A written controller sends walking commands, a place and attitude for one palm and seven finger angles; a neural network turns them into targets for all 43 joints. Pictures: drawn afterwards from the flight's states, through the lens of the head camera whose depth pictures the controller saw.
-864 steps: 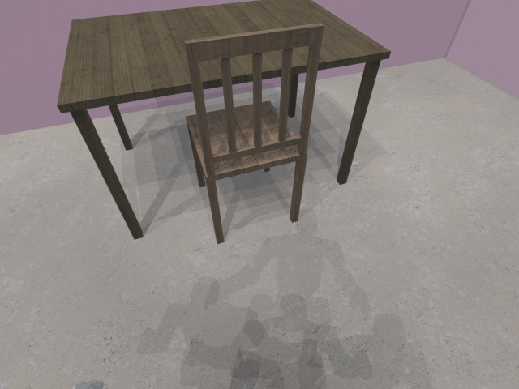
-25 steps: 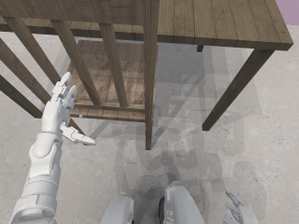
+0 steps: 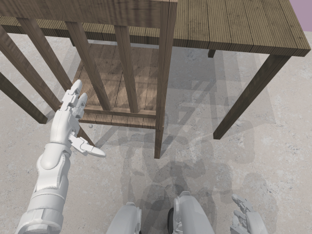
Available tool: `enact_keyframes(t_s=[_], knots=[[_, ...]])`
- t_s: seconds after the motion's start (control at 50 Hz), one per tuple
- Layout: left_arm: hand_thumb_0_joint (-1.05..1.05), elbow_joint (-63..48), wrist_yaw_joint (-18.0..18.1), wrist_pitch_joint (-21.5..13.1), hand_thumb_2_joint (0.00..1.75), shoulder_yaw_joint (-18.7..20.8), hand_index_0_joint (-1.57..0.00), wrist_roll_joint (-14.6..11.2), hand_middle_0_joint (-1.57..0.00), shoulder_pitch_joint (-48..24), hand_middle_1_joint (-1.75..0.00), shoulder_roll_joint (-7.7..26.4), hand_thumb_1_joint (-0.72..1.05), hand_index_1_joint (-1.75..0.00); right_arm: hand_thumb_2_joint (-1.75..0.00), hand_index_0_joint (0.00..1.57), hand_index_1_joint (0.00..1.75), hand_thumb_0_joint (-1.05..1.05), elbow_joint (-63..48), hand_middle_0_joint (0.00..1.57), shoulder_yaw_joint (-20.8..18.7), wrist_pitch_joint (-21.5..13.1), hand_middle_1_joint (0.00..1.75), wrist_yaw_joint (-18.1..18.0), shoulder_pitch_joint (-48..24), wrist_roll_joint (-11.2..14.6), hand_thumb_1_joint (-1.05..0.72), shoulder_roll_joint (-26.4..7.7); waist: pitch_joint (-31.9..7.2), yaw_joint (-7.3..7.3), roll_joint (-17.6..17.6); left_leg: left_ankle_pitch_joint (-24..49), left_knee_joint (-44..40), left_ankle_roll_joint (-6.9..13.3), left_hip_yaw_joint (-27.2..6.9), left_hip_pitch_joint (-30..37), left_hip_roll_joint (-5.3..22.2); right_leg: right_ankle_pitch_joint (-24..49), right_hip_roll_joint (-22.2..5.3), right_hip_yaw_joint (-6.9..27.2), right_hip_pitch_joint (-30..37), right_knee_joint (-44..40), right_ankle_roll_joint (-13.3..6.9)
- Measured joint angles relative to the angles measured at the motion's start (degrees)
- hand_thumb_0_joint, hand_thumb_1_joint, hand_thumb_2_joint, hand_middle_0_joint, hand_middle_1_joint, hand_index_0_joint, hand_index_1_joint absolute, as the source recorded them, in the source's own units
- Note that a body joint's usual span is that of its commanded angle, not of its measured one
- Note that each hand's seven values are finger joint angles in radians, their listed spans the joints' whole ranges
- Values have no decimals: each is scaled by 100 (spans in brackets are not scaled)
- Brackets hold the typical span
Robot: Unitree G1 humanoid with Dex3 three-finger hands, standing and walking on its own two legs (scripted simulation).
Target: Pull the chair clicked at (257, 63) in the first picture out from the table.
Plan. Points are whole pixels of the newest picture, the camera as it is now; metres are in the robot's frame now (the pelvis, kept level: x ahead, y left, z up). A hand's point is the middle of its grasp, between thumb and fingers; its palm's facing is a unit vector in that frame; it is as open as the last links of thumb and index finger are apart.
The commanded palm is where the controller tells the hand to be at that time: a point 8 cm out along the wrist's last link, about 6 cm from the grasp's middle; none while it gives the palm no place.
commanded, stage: aim the fingers beside a spindle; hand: left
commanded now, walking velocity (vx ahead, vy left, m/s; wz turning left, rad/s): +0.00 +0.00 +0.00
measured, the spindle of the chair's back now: (94, 76) +0.51 +0.18 +0.04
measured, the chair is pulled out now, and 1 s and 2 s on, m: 0.00 0.00 0.00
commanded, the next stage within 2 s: push the fingers through the gap in 0.10 s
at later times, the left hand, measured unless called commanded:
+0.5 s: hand (95, 117) +0.39 +0.16 +0.03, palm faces -0.07 -1.00 -0.07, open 16.9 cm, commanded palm +0.37 +0.22 +0.03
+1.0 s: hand (96, 101) +0.44 +0.17 +0.03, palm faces -0.05 -1.00 -0.06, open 16.9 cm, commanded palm +0.42 +0.22 +0.03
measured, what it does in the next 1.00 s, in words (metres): stands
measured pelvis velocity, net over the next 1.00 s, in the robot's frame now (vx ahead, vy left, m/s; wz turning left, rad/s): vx -0.01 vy -0.01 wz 0.00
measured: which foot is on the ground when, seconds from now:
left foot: down 0.00-1.00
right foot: down 0.00-1.00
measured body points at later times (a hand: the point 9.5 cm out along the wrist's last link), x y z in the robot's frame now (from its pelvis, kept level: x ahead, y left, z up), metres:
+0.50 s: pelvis +0.00 +0.00 +0.00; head +0.12 -0.01 +0.43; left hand +0.39 +0.21 +0.04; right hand +0.14 -0.26 -0.12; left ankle -0.01 +0.10 -0.62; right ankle +0.08 -0.10 -0.62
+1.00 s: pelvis -0.01 -0.01 -0.01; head +0.13 -0.01 +0.42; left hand +0.44 +0.22 +0.04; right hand +0.08 -0.27 -0.13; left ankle -0.01 +0.10 -0.62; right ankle +0.08 -0.10 -0.62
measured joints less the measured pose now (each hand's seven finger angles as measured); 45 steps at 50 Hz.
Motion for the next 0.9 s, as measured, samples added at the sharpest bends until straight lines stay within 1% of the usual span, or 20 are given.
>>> enact_keyframes(t_s=[0.08, 0.2, 0.3, 0.4, 0.46, 0.6, 0.74, 0.9], knots=[[-1, -58, 32, 8, 30, 70, -6, -13, -6, 43, -8, 40, -50, -8, -90, 20, 30, 1, -55, 20, 9, 23, 30, 4, -28, -6, -90, 25, 7, 2, 0, -10, 7, 0, 3, 4, 8, -3, 9, 2, 3, 1, 2], [-1, -172, 8, 20, 30, -90, -5, -41, -6, 96, -8, 5, -50, -8, -90, 20, 30, 0, -22, 20, -14, 32, 30, 14, 8, 20, -90, 6, -9, 48, 34, -15, 8, -5, -43, 5, -8, -22, -12, -39, 30, -12, 5], [-1, -152, 87, 54, 30, -151, -6, 40, -6, 44, -8, -48, -50, -8, -90, 20, 30, 0, 11, 20, -24, 47, 30, -2, 6, 6, -90, -9, -1, 34, 36, -23, 29, -12, -50, -13, -16, -37, -20, -46, 10, 18, -2], [-1, -3, 213, 0, 30, -142, -6, 110, -6, -188, -8, -41, -50, -8, -90, 20, 30, 0, 51, 20, -34, 44, 30, -8, 2, -17, -90, -7, 12, 6, 34, -20, 52, -28, -46, -57, -16, -38, -21, -42, -45, 56, -19], [-1, 144, 216, -2, 30, -80, -6, 137, -6, -362, -8, 2, -50, -8, -90, 20, 30, 0, 75, 20, -26, 72, 30, -5, 8, -21, -90, -1, 9, -19, 29, -13, 49, -37, -33, -73, -7, -30, -10, -32, -74, 65, -33], [-1, 620, 158, 28, 30, 102, -6, 115, -6, -720, -8, 148, -50, -8, -90, 20, 30, 0, 92, 20, -3, 116, 30, -13, 98, 5, -90, -14, 13, -80, 32, 32, -8, -59, -11, -81, 12, 13, 11, -10, -103, 33, -61], [-1, 1142, 88, -103, 30, 254, -6, 148, -6, -1186, -8, 263, -50, -8, -90, 20, 30, 0, 183, 20, -4, 103, 30, -14, 186, -9, -90, -64, 32, -149, 6, 62, 14, -77, -6, -186, 20, 46, 18, -9, -215, 57, -85], [-1, 1621, 18, -161, 30, 444, -6, 176, -6, -1645, -8, 424, -50, -8, -90, 20, 30, 0, 219, 20, -21, 106, 30, 17, 288, -27, -90, -112, 57, -249, 3, 84, 46, -73, 24, -312, 37, 92, 37, 16, -347, 73, -85]])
